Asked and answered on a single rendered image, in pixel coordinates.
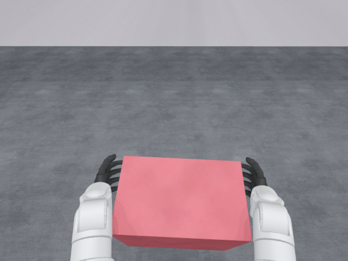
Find carton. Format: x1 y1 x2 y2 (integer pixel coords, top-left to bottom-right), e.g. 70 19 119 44
112 156 252 251

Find robot right hand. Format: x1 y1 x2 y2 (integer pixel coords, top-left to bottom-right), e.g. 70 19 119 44
241 157 268 197

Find right robot forearm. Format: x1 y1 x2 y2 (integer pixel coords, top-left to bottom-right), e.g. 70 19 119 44
250 185 296 261

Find robot left hand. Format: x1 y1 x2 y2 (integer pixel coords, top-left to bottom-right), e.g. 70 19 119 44
94 154 123 192

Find left robot forearm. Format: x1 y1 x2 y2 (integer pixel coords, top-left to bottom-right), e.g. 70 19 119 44
70 182 114 261

